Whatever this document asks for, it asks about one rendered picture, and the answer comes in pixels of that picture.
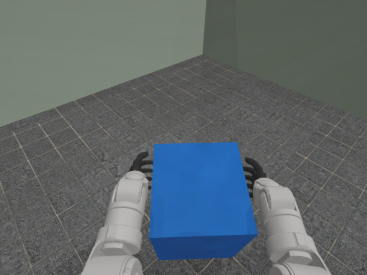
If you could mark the left robot hand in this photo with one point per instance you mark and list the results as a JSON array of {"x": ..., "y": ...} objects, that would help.
[{"x": 138, "y": 163}]

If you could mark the left robot upper arm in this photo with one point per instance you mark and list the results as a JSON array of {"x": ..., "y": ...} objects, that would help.
[{"x": 113, "y": 265}]

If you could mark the robot right forearm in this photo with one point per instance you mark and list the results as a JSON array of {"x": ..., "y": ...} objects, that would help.
[{"x": 287, "y": 240}]

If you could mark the right robot hand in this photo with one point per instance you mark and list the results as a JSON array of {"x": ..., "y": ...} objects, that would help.
[{"x": 256, "y": 171}]

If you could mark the right robot upper arm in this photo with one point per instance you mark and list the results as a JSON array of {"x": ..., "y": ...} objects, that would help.
[{"x": 285, "y": 268}]

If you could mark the carton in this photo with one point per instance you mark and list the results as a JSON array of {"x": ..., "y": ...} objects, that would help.
[{"x": 200, "y": 204}]

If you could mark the robot left forearm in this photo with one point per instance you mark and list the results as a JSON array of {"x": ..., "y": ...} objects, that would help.
[{"x": 121, "y": 234}]

